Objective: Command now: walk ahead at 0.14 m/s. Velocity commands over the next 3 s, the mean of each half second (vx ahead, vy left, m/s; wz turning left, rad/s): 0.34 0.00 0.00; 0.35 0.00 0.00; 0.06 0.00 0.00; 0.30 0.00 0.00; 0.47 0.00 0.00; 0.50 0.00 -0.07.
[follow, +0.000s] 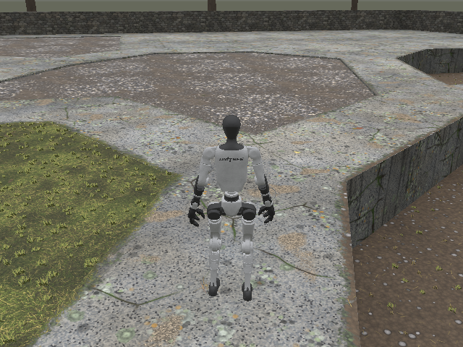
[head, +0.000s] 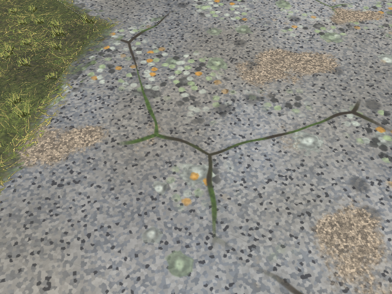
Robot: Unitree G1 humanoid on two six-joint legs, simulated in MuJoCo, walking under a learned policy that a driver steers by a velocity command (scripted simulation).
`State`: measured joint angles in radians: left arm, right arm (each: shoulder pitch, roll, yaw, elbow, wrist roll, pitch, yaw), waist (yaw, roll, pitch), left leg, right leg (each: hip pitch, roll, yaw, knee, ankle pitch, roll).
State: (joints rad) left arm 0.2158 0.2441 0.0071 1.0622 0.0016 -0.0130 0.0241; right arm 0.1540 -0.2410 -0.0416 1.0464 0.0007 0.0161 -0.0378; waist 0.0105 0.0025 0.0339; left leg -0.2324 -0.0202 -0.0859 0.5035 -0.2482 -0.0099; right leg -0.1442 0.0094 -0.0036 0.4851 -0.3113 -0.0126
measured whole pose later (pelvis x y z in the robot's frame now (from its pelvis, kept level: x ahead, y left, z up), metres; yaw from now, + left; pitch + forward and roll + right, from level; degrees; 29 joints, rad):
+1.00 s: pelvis +0.41 -0.02 +0.01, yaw +0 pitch +1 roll -2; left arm 0.24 0.23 0.03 1.01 0.02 -0.08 -0.01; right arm 0.12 -0.26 -0.05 0.93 0.00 -0.05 -0.03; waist 0.04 0.04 0.04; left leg -0.57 0.10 -0.04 0.76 -0.14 -0.02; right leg -0.16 0.08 -0.07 0.29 -0.14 -0.08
